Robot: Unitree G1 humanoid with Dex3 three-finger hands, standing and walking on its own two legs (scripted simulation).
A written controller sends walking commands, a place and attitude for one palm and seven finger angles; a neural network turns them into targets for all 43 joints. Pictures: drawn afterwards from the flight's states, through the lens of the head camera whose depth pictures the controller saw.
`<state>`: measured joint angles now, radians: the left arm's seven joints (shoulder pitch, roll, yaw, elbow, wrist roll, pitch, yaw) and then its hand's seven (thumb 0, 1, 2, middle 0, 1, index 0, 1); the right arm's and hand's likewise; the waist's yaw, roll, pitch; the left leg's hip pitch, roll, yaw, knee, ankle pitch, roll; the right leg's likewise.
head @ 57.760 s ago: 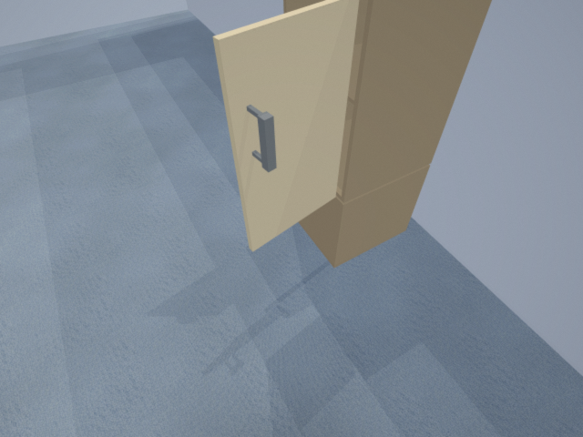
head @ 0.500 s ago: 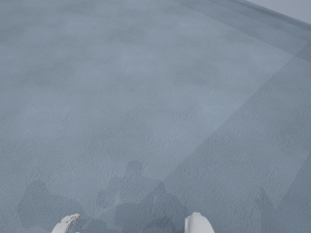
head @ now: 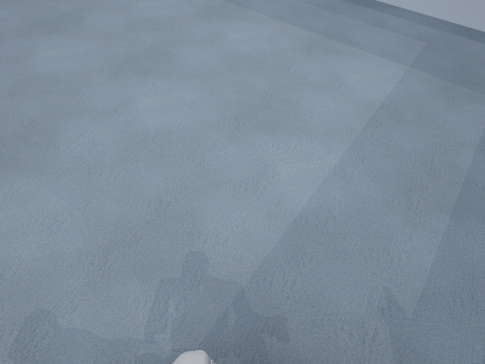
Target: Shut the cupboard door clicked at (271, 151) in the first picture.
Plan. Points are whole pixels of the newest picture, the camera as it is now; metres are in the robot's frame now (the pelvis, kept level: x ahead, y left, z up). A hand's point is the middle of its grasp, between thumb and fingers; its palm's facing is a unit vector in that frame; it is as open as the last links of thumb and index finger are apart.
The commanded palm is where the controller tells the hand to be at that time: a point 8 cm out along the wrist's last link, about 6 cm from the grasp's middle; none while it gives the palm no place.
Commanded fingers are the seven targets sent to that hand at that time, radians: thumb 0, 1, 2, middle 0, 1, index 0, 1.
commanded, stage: turn to face it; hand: left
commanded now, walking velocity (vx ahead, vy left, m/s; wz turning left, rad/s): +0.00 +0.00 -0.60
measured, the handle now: out of the picture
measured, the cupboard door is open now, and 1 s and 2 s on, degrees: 29 29 29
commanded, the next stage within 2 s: none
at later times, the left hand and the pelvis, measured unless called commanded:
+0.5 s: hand (152, 331) +0.19 +0.19 -0.16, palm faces -0.33 -0.91 -0.24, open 7.4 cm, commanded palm none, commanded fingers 0.00 0.90 0.90 -0.20 -0.30 -0.20 -0.30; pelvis +0.01 +0.02 -0.01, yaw -20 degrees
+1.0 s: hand (179, 306) +0.24 +0.15 -0.17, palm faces -0.57 -0.80 -0.19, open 7.4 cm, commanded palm none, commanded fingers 0.00 0.90 0.90 -0.20 -0.30 -0.20 -0.30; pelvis +0.03 +0.04 +0.00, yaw -37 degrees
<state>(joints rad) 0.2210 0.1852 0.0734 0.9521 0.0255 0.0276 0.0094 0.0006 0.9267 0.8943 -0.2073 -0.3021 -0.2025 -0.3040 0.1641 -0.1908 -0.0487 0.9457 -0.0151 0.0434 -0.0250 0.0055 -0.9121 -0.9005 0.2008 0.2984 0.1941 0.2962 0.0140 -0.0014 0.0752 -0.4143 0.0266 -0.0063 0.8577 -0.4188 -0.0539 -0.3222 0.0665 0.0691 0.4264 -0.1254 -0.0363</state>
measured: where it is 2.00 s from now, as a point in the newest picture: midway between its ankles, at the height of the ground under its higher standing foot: outside the picture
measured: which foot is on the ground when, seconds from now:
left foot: up 0.00-0.08, down 0.10-0.52, up 0.54-0.82, down 0.84-1.00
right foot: down 0.00-0.10, up 0.12-0.50, down 0.52-0.84, up 0.86-1.00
